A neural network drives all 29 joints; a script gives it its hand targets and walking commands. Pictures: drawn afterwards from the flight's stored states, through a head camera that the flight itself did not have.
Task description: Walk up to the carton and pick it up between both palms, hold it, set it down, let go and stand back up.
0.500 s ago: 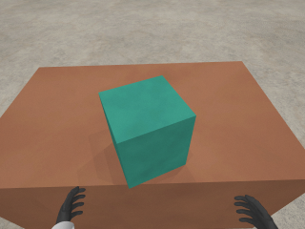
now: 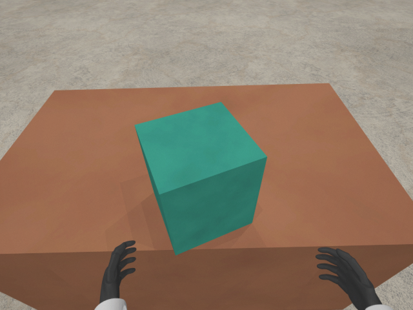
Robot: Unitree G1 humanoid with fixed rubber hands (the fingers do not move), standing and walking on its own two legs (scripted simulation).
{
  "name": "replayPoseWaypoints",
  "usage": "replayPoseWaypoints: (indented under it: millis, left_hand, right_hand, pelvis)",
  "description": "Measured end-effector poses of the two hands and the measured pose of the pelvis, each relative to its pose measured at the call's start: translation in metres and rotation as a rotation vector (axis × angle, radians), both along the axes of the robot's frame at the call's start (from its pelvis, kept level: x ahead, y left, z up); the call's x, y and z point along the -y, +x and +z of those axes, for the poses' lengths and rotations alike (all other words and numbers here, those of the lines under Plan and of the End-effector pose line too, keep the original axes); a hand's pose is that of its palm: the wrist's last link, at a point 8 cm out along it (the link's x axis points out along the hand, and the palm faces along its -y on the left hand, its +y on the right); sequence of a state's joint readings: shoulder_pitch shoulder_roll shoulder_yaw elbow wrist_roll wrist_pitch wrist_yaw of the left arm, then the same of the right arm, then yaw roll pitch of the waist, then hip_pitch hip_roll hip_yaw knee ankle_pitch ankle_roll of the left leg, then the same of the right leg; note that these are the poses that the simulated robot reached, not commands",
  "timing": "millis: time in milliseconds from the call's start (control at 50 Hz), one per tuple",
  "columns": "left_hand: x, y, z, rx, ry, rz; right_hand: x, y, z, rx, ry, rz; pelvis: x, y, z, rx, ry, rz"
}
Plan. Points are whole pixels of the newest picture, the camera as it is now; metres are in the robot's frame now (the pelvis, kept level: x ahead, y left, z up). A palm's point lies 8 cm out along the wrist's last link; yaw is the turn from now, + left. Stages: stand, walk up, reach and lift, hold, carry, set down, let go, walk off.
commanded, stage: reach and lift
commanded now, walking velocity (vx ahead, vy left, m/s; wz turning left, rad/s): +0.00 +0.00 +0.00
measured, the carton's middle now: (198, 178) +0.39 +0.04 +0.01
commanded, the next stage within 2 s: none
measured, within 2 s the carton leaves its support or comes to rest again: neither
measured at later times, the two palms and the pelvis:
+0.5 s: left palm (118, 275) +0.18 +0.18 +0.00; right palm (355, 264) +0.20 -0.26 -0.01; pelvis +0.00 -0.01 +0.00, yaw +0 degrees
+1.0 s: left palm (113, 244) +0.21 +0.19 +0.05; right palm (345, 219) +0.27 -0.25 +0.04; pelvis +0.01 -0.02 +0.00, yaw +0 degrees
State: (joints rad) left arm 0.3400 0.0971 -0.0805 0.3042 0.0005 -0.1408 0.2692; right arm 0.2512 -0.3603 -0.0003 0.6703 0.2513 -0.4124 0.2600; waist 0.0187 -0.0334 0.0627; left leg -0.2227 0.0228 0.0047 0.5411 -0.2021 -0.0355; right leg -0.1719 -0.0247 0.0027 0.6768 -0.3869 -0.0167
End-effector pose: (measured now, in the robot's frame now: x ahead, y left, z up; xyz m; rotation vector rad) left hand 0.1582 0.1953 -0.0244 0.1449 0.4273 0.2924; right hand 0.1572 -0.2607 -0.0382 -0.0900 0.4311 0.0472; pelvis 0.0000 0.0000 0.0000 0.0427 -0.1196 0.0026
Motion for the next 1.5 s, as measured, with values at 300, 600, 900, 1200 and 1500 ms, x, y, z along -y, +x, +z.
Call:
replayPoseWaypoints:
  millis: [300,600,900,1200,1500]
  left_hand:
    - [0.010,0.007,0.011,0.052,-0.006,0.030]
    - [0.008,0.020,0.031,0.063,0.006,0.055]
    - [0.005,0.040,0.063,0.107,0.028,0.084]
    - [0.001,0.070,0.093,0.116,0.028,0.102]
    - [-0.012,0.094,0.123,0.116,0.005,0.158]
  right_hand:
    - [0.000,0.017,0.014,0.073,0.045,-0.007]
    - [-0.011,0.057,0.038,0.131,0.083,-0.017]
    - [-0.017,0.097,0.070,0.202,0.112,-0.031]
    - [-0.019,0.136,0.100,0.232,0.122,-0.041]
    - [-0.045,0.190,0.147,0.265,0.154,0.002]
  pelvis:
    - [0.004,0.002,0.000,-0.003,0.000,-0.004]
    - [0.009,0.004,0.000,-0.010,0.004,-0.005]
    - [0.018,0.006,0.002,-0.016,0.016,-0.004]
    - [0.029,0.004,0.003,-0.014,0.029,-0.005]
    - [0.029,0.004,0.003,-0.015,0.030,-0.005]
